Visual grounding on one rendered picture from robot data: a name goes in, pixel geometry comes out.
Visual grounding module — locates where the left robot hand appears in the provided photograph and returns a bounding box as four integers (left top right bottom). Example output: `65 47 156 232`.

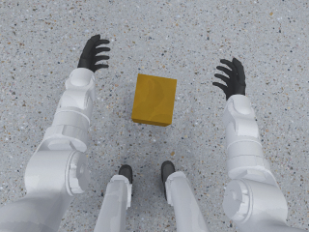
77 34 111 73

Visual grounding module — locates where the right robot forearm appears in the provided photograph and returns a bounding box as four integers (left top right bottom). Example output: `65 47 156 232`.
221 94 288 216

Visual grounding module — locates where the left robot upper arm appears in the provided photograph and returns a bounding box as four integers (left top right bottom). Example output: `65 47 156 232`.
0 149 91 232

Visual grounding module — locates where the right robot upper arm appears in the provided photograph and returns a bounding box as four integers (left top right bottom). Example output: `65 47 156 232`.
222 177 309 232

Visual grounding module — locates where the left robot forearm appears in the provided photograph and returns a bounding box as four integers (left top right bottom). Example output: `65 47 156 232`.
24 68 97 189

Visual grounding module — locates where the right robot hand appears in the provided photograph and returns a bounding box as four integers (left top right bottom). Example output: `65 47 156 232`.
212 57 246 101

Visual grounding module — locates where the left robot thigh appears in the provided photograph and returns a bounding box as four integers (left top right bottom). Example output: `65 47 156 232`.
94 180 132 232

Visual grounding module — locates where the carton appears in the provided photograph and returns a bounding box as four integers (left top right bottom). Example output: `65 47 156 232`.
131 73 178 127

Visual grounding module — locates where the left robot shin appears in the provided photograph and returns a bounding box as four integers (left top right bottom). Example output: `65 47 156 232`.
106 175 129 190

